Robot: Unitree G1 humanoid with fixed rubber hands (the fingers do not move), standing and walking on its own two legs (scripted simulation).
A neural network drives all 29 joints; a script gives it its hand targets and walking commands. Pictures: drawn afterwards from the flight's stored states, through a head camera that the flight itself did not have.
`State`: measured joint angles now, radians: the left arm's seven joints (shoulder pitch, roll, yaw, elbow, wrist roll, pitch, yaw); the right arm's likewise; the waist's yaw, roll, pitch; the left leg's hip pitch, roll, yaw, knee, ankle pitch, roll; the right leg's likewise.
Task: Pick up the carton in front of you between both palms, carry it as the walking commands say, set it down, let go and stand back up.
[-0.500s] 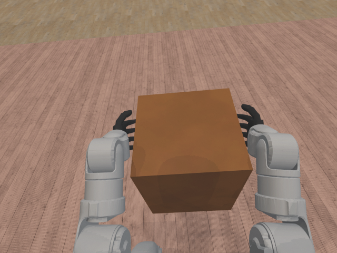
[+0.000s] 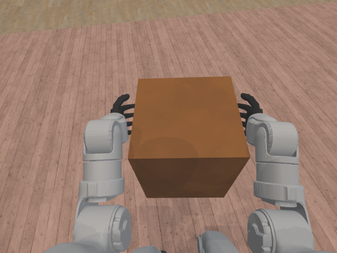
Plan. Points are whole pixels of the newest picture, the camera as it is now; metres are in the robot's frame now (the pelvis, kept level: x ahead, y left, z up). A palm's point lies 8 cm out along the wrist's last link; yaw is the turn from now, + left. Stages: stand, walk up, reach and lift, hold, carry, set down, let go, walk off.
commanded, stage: carry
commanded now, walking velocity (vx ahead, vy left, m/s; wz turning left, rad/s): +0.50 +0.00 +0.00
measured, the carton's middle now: (184, 143) +0.35 -0.01 +0.02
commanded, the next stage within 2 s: none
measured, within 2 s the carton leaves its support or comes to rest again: neither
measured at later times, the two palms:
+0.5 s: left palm (130, 46) +0.70 +0.15 +0.05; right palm (218, 36) +0.74 -0.15 +0.05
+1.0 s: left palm (139, 0) +1.06 +0.15 +0.02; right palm out of the picture +1.06 -0.15 +0.03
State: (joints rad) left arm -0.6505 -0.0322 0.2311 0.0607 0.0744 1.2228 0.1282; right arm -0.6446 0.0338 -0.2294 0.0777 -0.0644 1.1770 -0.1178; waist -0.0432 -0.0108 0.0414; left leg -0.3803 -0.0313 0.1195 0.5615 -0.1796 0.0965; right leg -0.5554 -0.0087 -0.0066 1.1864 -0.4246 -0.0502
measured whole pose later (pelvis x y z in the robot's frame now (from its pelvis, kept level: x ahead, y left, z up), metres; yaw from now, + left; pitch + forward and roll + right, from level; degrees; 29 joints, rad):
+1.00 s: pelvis +0.70 +0.02 -0.07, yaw +0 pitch +6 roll -2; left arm -0.59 -0.06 0.24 0.05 0.11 1.19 0.12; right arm -0.66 0.00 -0.19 0.15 -0.02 1.15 -0.13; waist -0.08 0.03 0.00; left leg -0.30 -0.11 0.13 0.51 -0.22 0.17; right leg -0.68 -0.04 0.03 1.07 -0.30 -0.03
